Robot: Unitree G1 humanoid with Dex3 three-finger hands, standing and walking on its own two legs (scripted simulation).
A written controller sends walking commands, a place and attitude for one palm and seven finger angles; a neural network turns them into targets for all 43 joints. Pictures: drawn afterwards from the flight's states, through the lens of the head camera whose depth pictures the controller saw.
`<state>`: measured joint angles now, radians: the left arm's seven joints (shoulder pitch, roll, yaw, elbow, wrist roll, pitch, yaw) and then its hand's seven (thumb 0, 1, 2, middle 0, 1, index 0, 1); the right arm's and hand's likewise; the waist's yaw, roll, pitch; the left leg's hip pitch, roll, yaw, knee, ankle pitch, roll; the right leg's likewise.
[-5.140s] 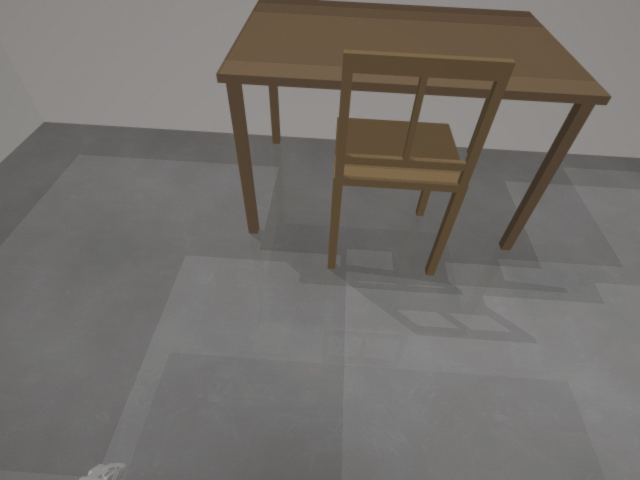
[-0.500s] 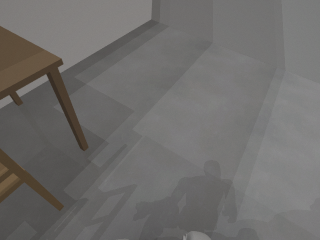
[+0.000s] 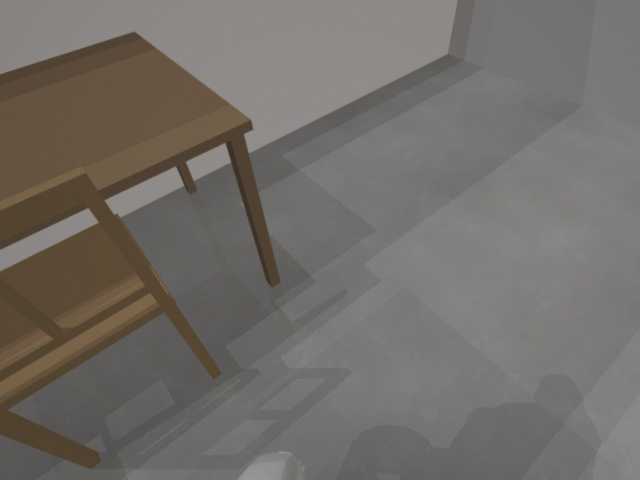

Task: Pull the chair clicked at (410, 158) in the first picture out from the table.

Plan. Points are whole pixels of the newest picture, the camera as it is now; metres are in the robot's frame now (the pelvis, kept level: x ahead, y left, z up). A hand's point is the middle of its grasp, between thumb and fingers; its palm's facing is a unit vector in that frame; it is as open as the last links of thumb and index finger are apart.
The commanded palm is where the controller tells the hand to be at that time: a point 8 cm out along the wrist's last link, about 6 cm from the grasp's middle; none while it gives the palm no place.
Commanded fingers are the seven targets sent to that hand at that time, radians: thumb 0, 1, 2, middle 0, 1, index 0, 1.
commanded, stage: turn to face it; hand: left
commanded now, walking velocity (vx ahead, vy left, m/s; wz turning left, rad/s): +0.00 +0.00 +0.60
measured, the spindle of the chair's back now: (15, 300) +0.41 +0.58 -0.09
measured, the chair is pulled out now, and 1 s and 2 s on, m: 0.00 0.00 0.00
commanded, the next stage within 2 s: take the last steps up to it in 1.02 s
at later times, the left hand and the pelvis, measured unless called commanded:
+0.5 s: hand out of the picture -0.02 +0.30 -0.18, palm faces +0.35 -0.91 -0.24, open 7.4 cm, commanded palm none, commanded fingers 0.00 0.90 0.90 -0.20 -0.30 -0.20 -0.30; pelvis -0.01 +0.07 +0.00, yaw +18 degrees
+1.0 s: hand out of the picture +0.00 +0.24 -0.13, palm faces +0.53 -0.80 -0.30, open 7.4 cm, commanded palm none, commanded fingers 0.00 0.90 0.90 -0.20 -0.30 -0.20 -0.30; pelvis +0.00 +0.01 +0.00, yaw +33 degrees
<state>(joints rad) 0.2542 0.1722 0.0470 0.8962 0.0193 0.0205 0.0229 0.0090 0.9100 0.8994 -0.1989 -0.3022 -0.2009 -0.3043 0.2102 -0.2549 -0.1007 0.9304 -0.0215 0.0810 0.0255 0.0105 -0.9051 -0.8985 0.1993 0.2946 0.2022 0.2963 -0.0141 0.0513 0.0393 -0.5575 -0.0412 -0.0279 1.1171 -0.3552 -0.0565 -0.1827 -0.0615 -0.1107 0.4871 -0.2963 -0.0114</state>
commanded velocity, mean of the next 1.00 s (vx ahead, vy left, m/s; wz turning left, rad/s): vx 0.00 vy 0.00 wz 0.51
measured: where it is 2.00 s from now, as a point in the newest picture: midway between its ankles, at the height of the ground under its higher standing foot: outside the picture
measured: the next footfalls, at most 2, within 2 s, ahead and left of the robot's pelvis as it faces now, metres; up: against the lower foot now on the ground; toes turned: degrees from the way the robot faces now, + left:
left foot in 0.30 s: +0.01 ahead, +0.15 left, +0.00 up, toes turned +18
right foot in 0.88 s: +0.09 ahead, -0.04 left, +0.00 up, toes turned +30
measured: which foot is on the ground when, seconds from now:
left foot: up 0.00-0.28, down 0.30-0.90, up 0.92-1.00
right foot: down 0.00-0.32, up 0.34-0.86, down 0.88-1.00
